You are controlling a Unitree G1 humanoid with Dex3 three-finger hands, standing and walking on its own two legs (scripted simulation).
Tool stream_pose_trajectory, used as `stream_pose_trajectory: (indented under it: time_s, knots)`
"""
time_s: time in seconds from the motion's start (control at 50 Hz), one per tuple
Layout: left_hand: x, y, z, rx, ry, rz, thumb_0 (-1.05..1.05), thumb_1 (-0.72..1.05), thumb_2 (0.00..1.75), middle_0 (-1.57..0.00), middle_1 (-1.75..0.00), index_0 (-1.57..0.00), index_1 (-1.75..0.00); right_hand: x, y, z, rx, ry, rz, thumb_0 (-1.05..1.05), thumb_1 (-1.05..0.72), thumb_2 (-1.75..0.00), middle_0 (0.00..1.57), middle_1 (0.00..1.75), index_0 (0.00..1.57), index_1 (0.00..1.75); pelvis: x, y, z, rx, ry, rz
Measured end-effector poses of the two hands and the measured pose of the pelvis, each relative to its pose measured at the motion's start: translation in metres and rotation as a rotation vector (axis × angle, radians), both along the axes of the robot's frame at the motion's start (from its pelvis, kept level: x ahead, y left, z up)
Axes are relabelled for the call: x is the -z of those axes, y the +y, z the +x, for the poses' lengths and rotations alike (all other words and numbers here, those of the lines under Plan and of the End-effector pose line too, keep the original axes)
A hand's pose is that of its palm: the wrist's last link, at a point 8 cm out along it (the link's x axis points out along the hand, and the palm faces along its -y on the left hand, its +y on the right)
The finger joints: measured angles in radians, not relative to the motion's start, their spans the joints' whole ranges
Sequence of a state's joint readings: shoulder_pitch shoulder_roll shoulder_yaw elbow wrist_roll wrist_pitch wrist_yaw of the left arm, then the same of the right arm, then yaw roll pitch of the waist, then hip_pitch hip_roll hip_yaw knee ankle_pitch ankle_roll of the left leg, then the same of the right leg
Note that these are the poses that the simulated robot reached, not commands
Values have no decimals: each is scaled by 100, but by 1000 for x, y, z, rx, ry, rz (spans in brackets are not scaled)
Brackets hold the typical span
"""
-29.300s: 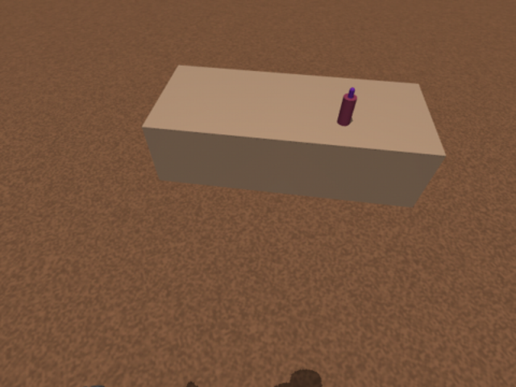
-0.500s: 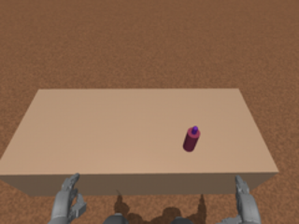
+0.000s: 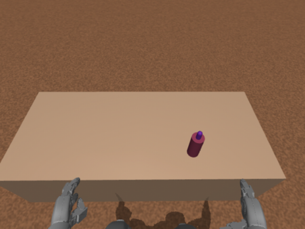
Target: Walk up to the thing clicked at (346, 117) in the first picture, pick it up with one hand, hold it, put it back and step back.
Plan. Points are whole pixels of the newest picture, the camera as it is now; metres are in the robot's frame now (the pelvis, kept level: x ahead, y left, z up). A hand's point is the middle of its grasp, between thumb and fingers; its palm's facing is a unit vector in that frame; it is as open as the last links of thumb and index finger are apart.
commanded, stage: home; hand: right
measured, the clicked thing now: (196, 142) +0.51 -0.19 -0.27
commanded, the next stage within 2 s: stand in 0.36 s
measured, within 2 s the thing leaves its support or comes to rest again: neither
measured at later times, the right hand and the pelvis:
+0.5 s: hand (226, 216) +0.17 -0.18 -0.05, palm faces +0.13 +0.95 -0.29, open 17.6 cm; pelvis +0.00 +0.00 +0.00, yaw +0 degrees
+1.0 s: hand out of the picture +0.09 -0.24 -0.11, palm faces -0.01 +0.93 -0.37, open 8.2 cm; pelvis +0.00 +0.00 +0.03, yaw +0 degrees
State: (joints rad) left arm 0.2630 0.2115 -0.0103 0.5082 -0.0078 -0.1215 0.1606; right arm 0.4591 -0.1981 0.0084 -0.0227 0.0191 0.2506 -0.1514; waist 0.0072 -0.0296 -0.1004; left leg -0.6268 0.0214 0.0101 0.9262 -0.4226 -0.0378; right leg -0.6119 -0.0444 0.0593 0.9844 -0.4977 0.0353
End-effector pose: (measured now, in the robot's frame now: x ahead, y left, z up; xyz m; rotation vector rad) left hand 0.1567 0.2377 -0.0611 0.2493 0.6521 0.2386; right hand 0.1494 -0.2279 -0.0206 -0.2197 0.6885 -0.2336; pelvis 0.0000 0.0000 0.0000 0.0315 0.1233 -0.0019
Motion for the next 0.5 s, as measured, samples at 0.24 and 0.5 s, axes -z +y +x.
stream_pose_trajectory:
  time_s: [0.24,0.5]
  knots:
    - [2,0,-4,-6,11,0,2,90,90,-20,-30,-20,-30,1,-1,-2,1,10,-2,-1,56,-3,5,5,5,4,0,-1,-1,1,4,1]
    - [5,3,-10,-9,20,-6,2,90,90,-20,-30,-20,-30,1,3,-4,-5,16,-9,-1,57,-3,5,5,6,5,1,2,-3,-1,4,-3]
